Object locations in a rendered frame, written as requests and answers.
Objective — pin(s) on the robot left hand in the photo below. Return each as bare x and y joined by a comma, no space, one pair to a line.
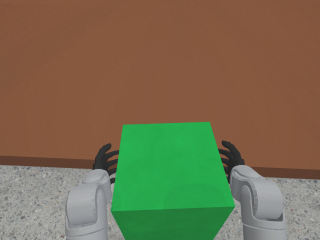
101,158

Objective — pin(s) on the robot right forearm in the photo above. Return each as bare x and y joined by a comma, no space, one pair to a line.
262,204

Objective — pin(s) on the robot right hand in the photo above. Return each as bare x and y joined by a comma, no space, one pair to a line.
234,158

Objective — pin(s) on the robot left forearm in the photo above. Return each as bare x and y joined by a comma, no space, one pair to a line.
86,207

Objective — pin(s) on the carton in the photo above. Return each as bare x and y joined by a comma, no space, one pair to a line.
170,183

